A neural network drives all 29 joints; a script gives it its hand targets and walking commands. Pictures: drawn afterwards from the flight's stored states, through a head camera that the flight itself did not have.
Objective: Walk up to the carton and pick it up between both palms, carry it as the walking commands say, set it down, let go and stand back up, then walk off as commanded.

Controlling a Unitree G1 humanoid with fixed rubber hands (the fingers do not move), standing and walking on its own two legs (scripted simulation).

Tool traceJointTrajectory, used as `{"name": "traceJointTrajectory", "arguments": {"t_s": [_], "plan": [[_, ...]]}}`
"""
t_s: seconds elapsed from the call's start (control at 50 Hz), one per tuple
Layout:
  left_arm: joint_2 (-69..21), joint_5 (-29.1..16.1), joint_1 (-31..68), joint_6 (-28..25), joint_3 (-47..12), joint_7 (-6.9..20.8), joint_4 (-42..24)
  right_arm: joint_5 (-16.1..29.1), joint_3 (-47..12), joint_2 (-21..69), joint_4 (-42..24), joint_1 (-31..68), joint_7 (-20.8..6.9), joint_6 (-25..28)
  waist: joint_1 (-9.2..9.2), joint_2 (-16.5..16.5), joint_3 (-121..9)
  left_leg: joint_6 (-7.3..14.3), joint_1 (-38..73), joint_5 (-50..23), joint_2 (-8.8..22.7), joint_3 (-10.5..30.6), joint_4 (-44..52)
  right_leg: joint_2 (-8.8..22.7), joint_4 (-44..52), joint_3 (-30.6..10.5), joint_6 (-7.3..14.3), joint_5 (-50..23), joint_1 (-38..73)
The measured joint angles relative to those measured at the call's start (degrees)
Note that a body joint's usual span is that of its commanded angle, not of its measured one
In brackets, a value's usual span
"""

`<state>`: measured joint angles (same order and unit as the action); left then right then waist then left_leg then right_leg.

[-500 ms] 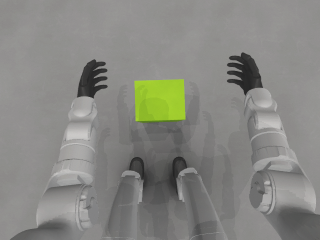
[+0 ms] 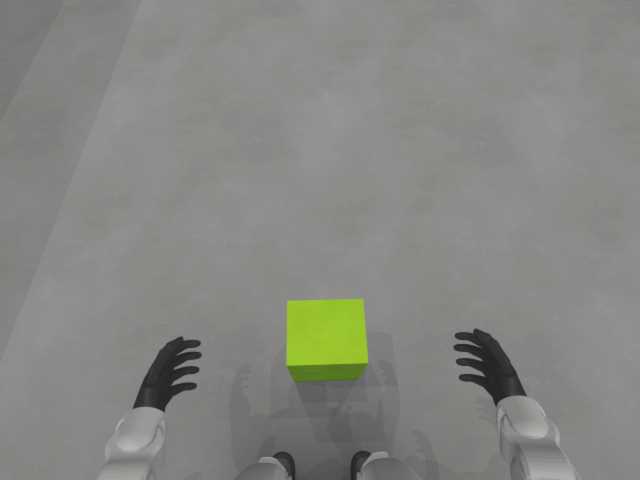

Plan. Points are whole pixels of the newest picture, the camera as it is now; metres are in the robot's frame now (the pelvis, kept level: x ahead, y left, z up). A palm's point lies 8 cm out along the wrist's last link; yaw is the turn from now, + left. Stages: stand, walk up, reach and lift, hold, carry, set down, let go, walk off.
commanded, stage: let go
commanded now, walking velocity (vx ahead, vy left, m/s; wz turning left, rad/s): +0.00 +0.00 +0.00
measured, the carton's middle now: (325, 344) +0.39 -0.01 -0.61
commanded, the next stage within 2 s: stand in 0.64 s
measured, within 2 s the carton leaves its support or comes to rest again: neither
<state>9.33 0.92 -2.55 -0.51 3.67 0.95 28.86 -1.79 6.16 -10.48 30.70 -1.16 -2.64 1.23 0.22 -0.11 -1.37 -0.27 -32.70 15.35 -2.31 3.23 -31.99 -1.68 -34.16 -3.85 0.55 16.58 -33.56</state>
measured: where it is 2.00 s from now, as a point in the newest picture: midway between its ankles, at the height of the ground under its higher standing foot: outside the picture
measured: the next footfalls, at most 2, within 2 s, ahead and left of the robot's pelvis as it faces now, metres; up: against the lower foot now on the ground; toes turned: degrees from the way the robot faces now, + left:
none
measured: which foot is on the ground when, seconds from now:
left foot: down 0.00-1.00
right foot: down 0.00-1.00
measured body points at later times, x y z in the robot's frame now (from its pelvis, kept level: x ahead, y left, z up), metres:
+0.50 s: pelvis +0.01 +0.01 +0.01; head +0.02 +0.01 +0.46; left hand +0.18 +0.25 -0.06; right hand +0.19 -0.23 -0.06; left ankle -0.01 +0.12 -0.73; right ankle -0.01 -0.11 -0.73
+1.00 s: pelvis +0.06 +0.00 +0.00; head +0.03 +0.01 +0.45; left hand +0.13 +0.27 -0.11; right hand +0.16 -0.25 -0.11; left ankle -0.01 +0.12 -0.73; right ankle -0.01 -0.11 -0.73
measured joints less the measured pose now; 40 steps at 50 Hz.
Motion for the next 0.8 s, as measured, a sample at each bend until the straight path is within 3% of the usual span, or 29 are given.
{"name": "traceJointTrajectory", "arguments": {"t_s": [0.16, 0.3, 0.48, 0.64, 0.72, 0.8], "plan": [[1.7, -0.6, -10.4, 0.8, -1.9, 0.9, -4.4, -0.1, -2.7, 0.9, -4.7, -10.2, 0.2, -0.7, 0.17, -0.8, 3.4, 0.5, 14.9, -0.7, 0.1, 0.3, 5.6, 0.3, 6.3, 0.2, -0.2, -0.9, 15.3], [3.4, -0.9, -12.1, 4.9, -1.5, 2.5, -5.3, 0.1, -3.0, -0.8, -6.4, -13.5, -1.0, -5.2, -0.05, -0.5, 5.6, 0.8, 23.7, -0.6, 0.0, 0.7, 7.5, 0.7, 8.8, 0.7, -0.4, -0.9, 24.6], [3.8, -0.6, -9.1, 9.1, -1.6, 2.8, -4.8, 0.3, -2.8, -2.0, -5.9, -10.6, -2.3, -9.8, 0.10, 0.0, 7.0, 1.0, 27.5, 0.4, 0.1, 0.2, 6.7, 0.6, 8.4, 0.5, -0.4, -0.2, 28.4], [3.8, -1.0, -10.7, 11.5, -2.0, 1.0, -6.0, 1.0, -3.0, -1.9, -4.5, -11.5, -1.3, -9.0, -0.13, 0.1, 6.5, 0.9, 27.3, 1.5, 0.0, -0.1, 5.6, 0.6, 6.7, 0.4, -0.3, 1.2, 27.9], [4.7, 1.2, -12.7, 3.5, -2.6, -1.1, 0.8, -0.6, -4.1, -2.7, 1.8, -14.4, 1.8, -3.0, -0.38, 0.4, 1.1, 0.8, 24.3, 2.8, 0.0, 0.6, 4.1, 0.7, 5.7, 1.4, -0.3, 2.5, 25.4], [5.4, 1.3, -14.9, -1.2, -2.2, -2.0, 6.3, -0.4, -4.3, -3.2, 6.7, -16.5, 3.1, 0.7, -0.36, 0.6, -2.4, 0.7, 22.1, 4.3, 0.1, 1.0, 2.5, 0.6, 4.7, 2.0, 0.0, 3.8, 23.7]]}}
